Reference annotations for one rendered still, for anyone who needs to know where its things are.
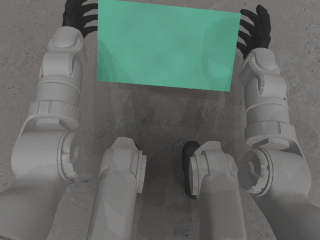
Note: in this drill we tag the robot right thigh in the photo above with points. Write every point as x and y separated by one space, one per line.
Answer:
219 202

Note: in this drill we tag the robot right hand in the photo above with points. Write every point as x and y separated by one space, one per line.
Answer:
259 32

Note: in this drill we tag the right robot foot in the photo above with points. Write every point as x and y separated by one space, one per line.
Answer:
187 152

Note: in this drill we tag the robot left hand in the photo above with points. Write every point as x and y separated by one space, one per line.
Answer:
73 16

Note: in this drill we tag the right robot upper arm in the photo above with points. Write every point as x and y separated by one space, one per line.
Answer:
279 183

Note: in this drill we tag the carton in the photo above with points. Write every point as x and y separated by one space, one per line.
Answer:
162 45

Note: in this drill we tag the left robot upper arm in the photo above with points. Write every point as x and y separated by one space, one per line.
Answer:
44 163

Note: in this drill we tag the robot right forearm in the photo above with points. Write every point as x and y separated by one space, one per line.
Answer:
266 105

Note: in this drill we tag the robot left forearm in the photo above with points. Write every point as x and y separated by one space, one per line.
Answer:
59 85

